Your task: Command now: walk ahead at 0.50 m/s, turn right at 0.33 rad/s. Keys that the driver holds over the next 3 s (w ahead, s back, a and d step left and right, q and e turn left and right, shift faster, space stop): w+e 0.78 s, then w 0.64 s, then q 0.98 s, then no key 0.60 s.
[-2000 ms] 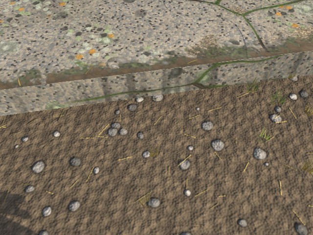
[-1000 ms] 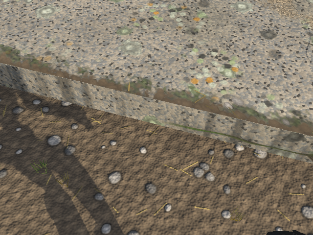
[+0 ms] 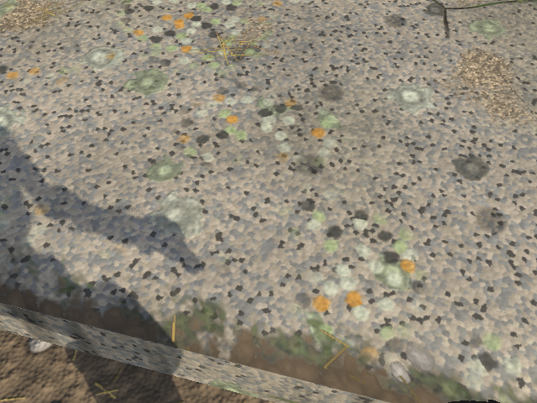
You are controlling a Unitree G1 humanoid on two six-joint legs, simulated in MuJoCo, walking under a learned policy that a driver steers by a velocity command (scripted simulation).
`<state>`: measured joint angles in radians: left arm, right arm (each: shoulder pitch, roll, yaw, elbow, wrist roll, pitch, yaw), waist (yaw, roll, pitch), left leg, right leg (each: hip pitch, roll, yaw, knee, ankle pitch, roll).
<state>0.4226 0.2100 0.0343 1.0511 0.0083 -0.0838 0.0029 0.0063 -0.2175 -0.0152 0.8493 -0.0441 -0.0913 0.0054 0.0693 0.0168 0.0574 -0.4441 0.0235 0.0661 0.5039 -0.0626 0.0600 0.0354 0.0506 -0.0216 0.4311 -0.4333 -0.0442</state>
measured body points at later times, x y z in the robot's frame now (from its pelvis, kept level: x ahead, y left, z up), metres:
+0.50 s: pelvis +0.21 -0.02 +0.00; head +0.21 -0.03 +0.45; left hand +0.42 +0.17 -0.11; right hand +0.17 -0.27 -0.15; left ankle +0.13 +0.09 -0.70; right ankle +0.22 -0.09 -0.73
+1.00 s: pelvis +0.43 -0.08 +0.05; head +0.46 -0.11 +0.50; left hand +0.49 +0.17 -0.08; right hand +0.58 -0.34 -0.01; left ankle +0.57 -0.06 -0.54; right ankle +0.24 -0.08 -0.66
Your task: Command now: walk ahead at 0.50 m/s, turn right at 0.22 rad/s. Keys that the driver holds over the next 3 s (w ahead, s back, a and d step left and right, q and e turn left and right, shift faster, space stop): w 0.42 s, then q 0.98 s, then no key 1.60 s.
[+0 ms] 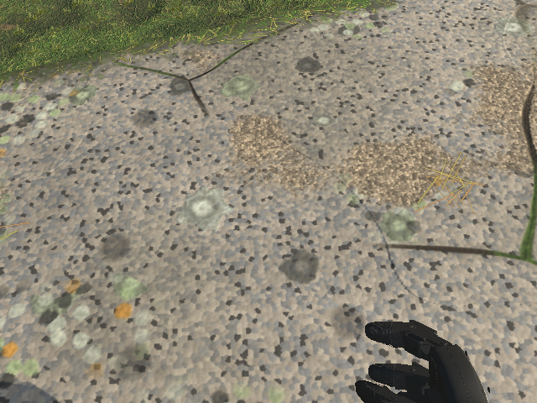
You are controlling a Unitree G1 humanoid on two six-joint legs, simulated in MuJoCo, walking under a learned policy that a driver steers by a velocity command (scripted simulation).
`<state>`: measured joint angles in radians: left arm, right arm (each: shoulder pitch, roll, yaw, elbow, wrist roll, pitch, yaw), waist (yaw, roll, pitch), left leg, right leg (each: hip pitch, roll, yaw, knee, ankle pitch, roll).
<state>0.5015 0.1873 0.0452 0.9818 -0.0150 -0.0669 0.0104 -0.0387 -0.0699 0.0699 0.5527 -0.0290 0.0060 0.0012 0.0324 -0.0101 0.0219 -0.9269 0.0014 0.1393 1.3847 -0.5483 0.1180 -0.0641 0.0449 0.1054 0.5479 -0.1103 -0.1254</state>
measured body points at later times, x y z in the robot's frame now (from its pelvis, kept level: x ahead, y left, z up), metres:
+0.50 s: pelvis +0.30 -0.01 +0.14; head +0.34 -0.01 +0.59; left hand +0.53 +0.19 +0.06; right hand +0.26 -0.27 +0.00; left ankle +0.11 +0.09 -0.56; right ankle +0.39 -0.09 -0.59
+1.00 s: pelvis +0.43 +0.02 +0.13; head +0.45 +0.04 +0.58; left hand +0.46 +0.29 +0.00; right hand +0.64 -0.19 +0.04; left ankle +0.48 +0.11 -0.59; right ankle +0.39 -0.10 -0.56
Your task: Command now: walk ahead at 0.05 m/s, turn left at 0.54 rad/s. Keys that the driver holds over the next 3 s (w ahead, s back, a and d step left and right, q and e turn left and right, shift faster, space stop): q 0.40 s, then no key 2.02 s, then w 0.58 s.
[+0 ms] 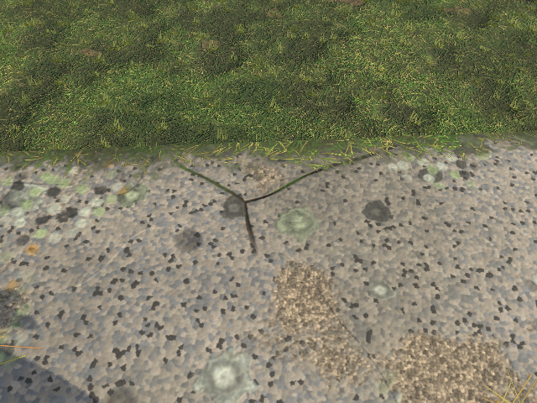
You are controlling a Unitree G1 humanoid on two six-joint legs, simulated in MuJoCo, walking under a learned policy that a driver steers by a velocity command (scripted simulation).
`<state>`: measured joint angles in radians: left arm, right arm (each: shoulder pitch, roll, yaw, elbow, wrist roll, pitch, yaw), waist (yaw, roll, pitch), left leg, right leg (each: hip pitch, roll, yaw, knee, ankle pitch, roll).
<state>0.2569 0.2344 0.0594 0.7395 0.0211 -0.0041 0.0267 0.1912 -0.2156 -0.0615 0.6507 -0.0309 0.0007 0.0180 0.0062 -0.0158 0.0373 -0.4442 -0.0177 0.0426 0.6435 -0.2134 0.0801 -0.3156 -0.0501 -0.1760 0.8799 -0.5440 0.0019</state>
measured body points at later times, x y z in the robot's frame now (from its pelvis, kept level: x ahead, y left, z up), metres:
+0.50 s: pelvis +0.00 -0.02 +0.02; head +0.03 -0.04 +0.47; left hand +0.04 +0.27 -0.07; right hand +0.21 -0.25 -0.09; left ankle +0.00 +0.08 -0.65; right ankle +0.03 -0.12 -0.72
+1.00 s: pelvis -0.01 +0.00 +0.02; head -0.01 +0.00 +0.47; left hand -0.01 +0.26 -0.10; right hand +0.22 -0.17 -0.08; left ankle -0.06 +0.08 -0.72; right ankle +0.04 -0.12 -0.72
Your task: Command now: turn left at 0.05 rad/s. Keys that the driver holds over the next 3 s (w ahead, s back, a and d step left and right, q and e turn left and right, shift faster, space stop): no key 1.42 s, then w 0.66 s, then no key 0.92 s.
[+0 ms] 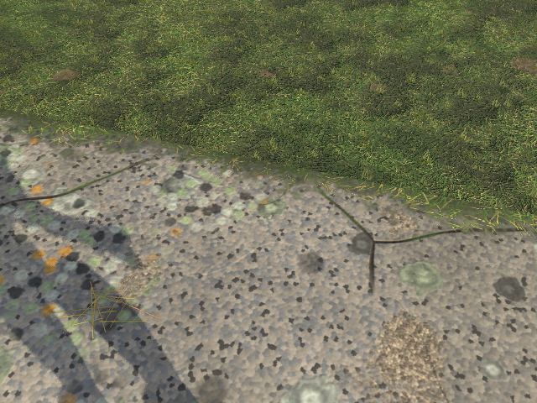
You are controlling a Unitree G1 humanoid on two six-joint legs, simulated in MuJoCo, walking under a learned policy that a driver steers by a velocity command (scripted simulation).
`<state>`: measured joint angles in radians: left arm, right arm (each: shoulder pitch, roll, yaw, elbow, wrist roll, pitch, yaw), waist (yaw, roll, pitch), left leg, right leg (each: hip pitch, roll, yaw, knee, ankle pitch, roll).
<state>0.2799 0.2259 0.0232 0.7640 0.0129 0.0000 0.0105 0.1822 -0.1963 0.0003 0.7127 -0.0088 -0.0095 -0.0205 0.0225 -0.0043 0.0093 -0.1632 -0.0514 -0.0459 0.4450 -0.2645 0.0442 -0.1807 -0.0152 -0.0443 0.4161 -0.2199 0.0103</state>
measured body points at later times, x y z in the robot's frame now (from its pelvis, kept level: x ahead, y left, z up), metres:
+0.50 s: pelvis +0.00 +0.00 +0.00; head +0.00 +0.00 +0.45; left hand +0.06 +0.25 -0.14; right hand +0.07 -0.25 -0.13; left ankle -0.02 +0.09 -0.74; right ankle +0.00 -0.13 -0.74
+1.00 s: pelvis +0.00 +0.00 +0.00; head +0.00 +0.00 +0.45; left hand +0.00 +0.22 -0.16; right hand +0.01 -0.23 -0.15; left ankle -0.02 +0.09 -0.74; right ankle +0.00 -0.13 -0.74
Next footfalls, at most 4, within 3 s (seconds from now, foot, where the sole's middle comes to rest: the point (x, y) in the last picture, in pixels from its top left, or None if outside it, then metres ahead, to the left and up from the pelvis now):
2.12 left None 0.42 0.05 -0.78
2.56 right None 0.49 -0.13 -0.78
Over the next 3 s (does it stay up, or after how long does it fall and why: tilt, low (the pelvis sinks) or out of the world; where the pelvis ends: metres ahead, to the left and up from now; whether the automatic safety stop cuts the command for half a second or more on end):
stays up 0.44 -0.04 0.00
